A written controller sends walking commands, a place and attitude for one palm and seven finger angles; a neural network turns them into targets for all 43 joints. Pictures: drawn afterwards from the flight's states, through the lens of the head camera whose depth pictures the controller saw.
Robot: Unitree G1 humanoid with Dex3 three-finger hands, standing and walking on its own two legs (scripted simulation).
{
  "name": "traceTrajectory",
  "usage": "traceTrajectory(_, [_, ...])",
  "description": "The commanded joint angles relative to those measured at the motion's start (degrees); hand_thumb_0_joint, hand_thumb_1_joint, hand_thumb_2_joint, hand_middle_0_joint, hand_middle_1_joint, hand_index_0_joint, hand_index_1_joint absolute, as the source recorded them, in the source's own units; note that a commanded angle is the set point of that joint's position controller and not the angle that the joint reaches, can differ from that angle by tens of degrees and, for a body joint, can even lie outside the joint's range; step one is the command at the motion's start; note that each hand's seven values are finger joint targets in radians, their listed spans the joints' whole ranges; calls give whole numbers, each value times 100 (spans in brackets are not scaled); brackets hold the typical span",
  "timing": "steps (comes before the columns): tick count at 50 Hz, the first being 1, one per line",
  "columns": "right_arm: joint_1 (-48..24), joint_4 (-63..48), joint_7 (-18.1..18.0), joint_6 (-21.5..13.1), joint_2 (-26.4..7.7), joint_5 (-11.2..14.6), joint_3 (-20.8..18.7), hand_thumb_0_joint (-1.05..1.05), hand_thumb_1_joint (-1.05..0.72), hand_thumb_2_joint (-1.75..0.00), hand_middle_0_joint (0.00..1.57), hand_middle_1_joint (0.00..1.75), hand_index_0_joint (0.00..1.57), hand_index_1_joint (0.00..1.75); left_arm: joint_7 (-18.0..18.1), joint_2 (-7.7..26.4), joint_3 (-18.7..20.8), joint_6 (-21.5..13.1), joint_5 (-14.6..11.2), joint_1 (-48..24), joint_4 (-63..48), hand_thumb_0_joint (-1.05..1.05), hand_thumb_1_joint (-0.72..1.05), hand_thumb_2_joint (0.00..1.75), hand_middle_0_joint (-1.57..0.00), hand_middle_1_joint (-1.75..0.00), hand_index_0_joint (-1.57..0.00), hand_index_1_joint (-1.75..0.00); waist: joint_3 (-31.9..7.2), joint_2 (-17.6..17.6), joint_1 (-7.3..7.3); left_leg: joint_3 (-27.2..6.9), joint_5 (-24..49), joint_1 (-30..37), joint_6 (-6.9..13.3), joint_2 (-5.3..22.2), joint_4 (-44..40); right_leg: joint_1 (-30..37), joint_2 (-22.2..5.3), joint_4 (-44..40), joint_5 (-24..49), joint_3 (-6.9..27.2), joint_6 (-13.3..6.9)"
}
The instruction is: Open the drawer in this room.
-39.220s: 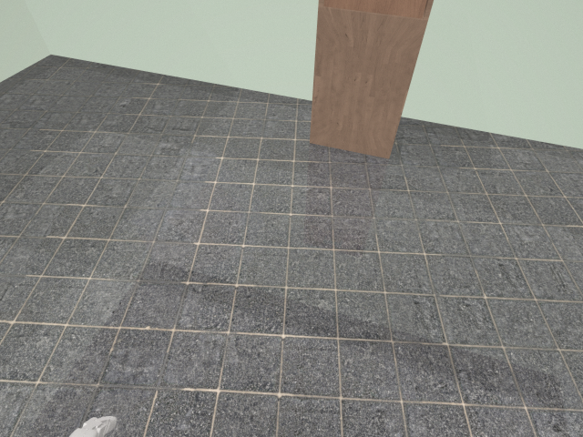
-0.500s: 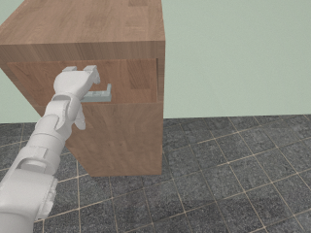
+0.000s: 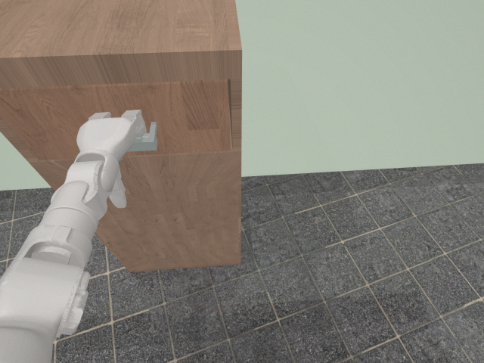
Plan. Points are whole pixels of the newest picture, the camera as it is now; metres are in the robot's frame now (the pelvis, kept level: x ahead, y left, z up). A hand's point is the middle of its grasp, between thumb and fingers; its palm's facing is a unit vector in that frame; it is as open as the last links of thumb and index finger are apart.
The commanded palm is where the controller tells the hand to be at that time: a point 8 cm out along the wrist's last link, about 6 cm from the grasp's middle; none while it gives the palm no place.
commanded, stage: lower the fingers behind the handle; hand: left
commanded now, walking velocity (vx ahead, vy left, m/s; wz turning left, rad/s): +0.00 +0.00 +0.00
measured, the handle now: (120, 135) +0.52 +0.22 +0.07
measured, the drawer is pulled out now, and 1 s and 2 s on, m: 0.00 0.00 0.02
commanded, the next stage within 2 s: close the thumb around the handle in 0.72 s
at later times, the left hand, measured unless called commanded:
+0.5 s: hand (123, 163) +0.46 +0.21 +0.05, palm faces -0.07 -0.03 -1.00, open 13.8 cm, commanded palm +0.45 +0.21 +0.10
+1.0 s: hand (118, 162) +0.47 +0.22 +0.04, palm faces -0.04 -0.04 -1.00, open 12.9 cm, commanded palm +0.45 +0.22 +0.10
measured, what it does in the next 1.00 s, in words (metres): stands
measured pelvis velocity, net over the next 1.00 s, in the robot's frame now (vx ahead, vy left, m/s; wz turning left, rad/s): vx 0.01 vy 0.01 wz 0.00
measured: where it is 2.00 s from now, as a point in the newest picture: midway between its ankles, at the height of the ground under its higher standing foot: outside the picture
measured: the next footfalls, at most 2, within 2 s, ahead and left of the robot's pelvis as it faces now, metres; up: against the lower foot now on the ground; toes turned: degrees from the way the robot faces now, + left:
none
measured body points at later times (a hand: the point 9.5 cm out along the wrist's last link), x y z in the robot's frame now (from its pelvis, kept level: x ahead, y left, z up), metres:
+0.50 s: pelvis +0.00 +0.00 +0.00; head +0.06 -0.01 +0.44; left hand +0.46 +0.21 +0.10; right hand +0.04 -0.27 -0.13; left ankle +0.02 +0.10 -0.71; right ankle -0.03 -0.10 -0.71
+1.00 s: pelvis +0.01 +0.01 -0.01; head +0.07 +0.00 +0.44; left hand +0.47 +0.22 +0.10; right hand +0.04 -0.26 -0.14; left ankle +0.02 +0.10 -0.71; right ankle -0.03 -0.10 -0.71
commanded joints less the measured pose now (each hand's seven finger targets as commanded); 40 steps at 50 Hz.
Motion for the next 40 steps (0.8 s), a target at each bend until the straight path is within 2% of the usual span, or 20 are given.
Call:
traceTrajectory(1, [403, -418, -68, -194, -815, -61, -339, 0, -90, -90, 20, 30, 20, 30, 639, 1629, 733, -352, 110, -2679, -1506, 0, -50, 30, -30, -120, -30, -120, -2258, 210, 72, -33, 1584, 1639, 101, -2, -19, 214, -30, -385, 1620, 44, -6])
traceTrajectory(2, [416, -389, -39, -211, -810, -74, -352, 0, -90, -90, 20, 30, 20, 30, 753, 1470, 666, -316, 109, -2620, -1458, 0, -50, 30, -30, -120, -30, -120, -2274, 188, 59, -30, 1604, 1643, 89, 1, 20, 142, -13, -360, 1603, 16, 1])
traceTrajectory(3, [427, -343, -21, -212, -829, -71, -356, 0, -90, -90, 20, 30, 20, 30, 874, 1636, 834, -234, 149, -2508, -1283, 0, -50, 30, -30, -120, -30, -120, -2230, 203, 92, -24, 1598, 1577, 79, 13, 47, 73, 2, -334, 1578, 3, -8])
traceTrajectory(4, [447, -295, -2, -211, -852, -89, -350, 0, -90, -90, 20, 30, 20, 30, 957, 1612, 802, -135, 159, -2587, -1161, 0, -50, 30, -30, -120, -30, -120, -2245, 13, 29, -31, 1665, 1486, 92, 12, 79, 117, 7, -319, 1669, 2, 4])
traceTrajectory(6, [466, -264, 43, -214, -852, -76, -379, 0, -90, -90, 20, 30, 20, 30, 1063, 1328, 586, 72, 194, -2573, -1077, 0, -50, 30, -30, -120, -30, -120, -2298, 173, 8, -19, 1729, 1580, 68, 15, 98, 5, 31, -285, 1700, -31, -1])
traceTrajectory(9, [517, -181, 70, -168, -884, -83, -384, 0, -90, -90, 20, 30, 20, 30, 1102, 1312, 574, 364, 223, -2738, -863, 0, -50, 30, -30, -120, -30, -120, -2305, -8, -52, -21, 1814, 1563, 76, 32, 103, 47, 41, -296, 1777, -57, 3])
traceTrajectory(13, [496, -181, 38, -104, -894, -30, -330, 0, -90, -90, 20, 30, 20, 30, 1001, 1240, 417, 683, 269, -2633, -439, 0, -50, 30, -30, -120, -30, -120, -1938, -115, -75, 12, 1456, 1299, 97, 14, -7, 48, 16, -400, 1575, -46, 16])
traceTrajectory(14, [490, -185, 25, -82, -910, -49, -325, 0, -90, -90, 20, 30, 20, 30, 957, 1300, 479, 674, 271, -2615, -447, 0, -50, 30, -30, -120, -30, -120, -2038, -177, -50, -1, 1551, 1318, 98, 17, 1, 138, 12, -390, 1666, -39, 6])
traceTrajectory(15, [473, -223, 21, -75, -874, -33, -321, 0, -90, -90, 20, 30, 20, 30, 897, 1087, 301, 713, 280, -2428, -305, 0, -50, 30, -30, -120, -30, -120, -1991, -124, -57, 45, 1489, 1315, 108, -4, 5, 140, 3, -416, 1671, -11, 21])
traceTrajectory(18, [398, -322, -27, -48, -875, -4, -280, 0, -90, -90, 20, 30, 20, 30, 748, 1114, 272, 676, 236, -2340, -308, 0, -50, 30, -30, -120, -30, -120, -1718, -255, -59, 66, 1202, 1139, 119, -1, -58, 165, -31, -497, 1497, 17, 37])
traceTrajectory(22, [384, -436, -78, -114, -843, -13, -282, 0, -90, -90, 20, 30, 20, 30, 623, 1105, 295, 360, 154, -2402, -685, 0, -50, 30, -30, -120, -30, -120, -1826, -153, -37, 36, 1151, 1315, 132, 13, -68, 139, -36, -492, 1369, 25, 27])
traceTrajectory(24, [398, -454, -105, -160, -846, -41, -292, 0, -90, -90, 20, 30, 20, 30, 651, 1361, 519, 109, 134, -2514, -968, 0, -50, 30, -30, -120, -30, -120, -1959, -128, -17, 8, 1215, 1315, 139, 18, -23, 210, -38, -451, 1421, 53, 16])
traceTrajectory(26, [420, -432, -92, -207, -814, -48, -321, 0, -90, -90, 20, 30, 20, 30, 757, 1318, 530, -51, 159, -2480, -1167, 0, -50, 30, -30, -120, -30, -120, -2085, 30, 10, 1, 1268, 1415, 130, 17, 28, 110, -24, -399, 1423, 43, 18])
traceTrajectory(29, [432, -367, -51, -228, -829, -48, -324, 0, -90, -90, 20, 30, 20, 30, 907, 1316, 567, 1, 181, -2423, -934, 0, -50, 30, -30, -120, -30, -120, -1937, -99, -38, -11, 1283, 1276, 115, 20, 76, -11, -1, -366, 1397, 12, 15])
traceTrajectory(33, [495, -294, 10, -262, -831, -59, -377, 0, -90, -90, 20, 30, 20, 30, 1053, 1002, 317, 161, 190, -2713, -1083, 0, -50, 30, -30, -120, -30, -120, -2202, 165, -106, -54, 1408, 1612, 90, 38, 131, -241, 36, -299, 1353, -52, 4])
traceTrajectory(34, [530, -249, 14, -264, -842, -73, -385, 0, -90, -90, 20, 30, 20, 30, 1047, 1064, 390, 201, 179, -2742, -984, 0, -50, 30, -30, -120, -30, -120, -2242, 33, -140, -65, 1508, 1621, 98, 49, 161, -198, 40, -301, 1430, -57, 6])
traceTrajectory(35, [555, -233, 14, -248, -863, -64, -381, 0, -90, -90, 20, 30, 20, 30, 1039, 1200, 463, 228, 194, -2736, -983, 0, -50, 30, -30, -120, -30, -120, -2328, 142, -90, -72, 1542, 1641, 87, 44, 155, -175, 39, -275, 1470, -37, 9])
traceTrajectory(36, [548, -242, 18, -242, -851, -67, -384, 0, -90, -90, 20, 30, 20, 30, 1015, 1038, 320, 256, 181, -2773, -1055, 0, -50, 30, -30, -120, -30, -120, -2353, 259, -98, -73, 1652, 1726, 76, 41, 161, -194, 46, -256, 1546, -61, -9])
traceTrajectory(39, [558, -211, 28, -210, -869, -86, -385, 0, -90, -90, 20, 30, 20, 30, 928, 1028, 367, 301, 120, -2624, -975, 0, -50, 30, -30, -120, -30, -120, -2384, 130, -92, -81, 1883, 1761, 81, 44, 186, -63, 53, -276, 1779, -63, -9])
traceTrajectory(40, [576, -193, 22, -185, -867, -63, -379, 0, -90, -90, 20, 30, 20, 30, 904, 1017, 333, 330, 152, -2589, -864, 0, -50, 30, -30, -120, -30, -120, -2218, -3, -127, -91, 1853, 1690, 88, 51, 167, -116, 52, -282, 1765, -78, 4])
